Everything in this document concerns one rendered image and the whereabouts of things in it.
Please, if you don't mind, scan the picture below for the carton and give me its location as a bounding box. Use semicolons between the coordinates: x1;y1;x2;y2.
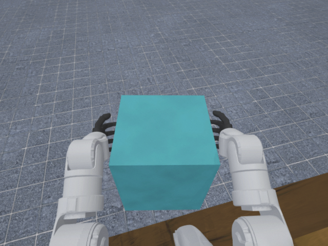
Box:
109;95;220;211

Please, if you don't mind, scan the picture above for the robot right hand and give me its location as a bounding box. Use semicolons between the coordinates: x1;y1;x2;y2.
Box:
210;111;233;149

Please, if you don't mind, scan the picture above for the right robot forearm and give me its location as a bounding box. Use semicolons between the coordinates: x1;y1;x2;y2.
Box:
219;128;294;246

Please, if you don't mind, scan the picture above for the robot left upper arm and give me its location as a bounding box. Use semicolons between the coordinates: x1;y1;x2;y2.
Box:
50;222;109;246

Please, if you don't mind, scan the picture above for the robot right upper arm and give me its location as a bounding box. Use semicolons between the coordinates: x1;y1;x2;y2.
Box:
232;215;293;246

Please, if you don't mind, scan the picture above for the robot left hand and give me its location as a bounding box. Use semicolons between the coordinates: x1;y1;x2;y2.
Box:
92;113;116;152

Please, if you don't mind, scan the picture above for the robot right thigh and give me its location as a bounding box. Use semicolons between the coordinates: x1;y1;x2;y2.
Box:
173;225;213;246

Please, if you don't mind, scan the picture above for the left robot forearm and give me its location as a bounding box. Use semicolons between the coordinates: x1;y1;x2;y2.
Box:
49;132;110;246

